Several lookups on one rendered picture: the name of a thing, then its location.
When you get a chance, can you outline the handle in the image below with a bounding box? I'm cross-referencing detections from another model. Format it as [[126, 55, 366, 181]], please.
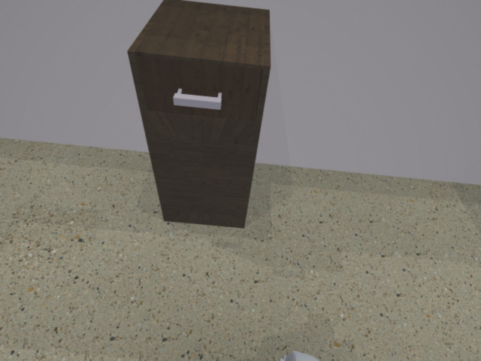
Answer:
[[173, 89, 222, 110]]

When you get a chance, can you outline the drawer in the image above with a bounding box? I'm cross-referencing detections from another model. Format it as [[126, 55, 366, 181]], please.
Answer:
[[138, 56, 262, 121]]

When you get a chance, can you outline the cabinet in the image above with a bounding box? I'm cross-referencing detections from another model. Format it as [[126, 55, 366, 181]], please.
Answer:
[[127, 0, 271, 229]]

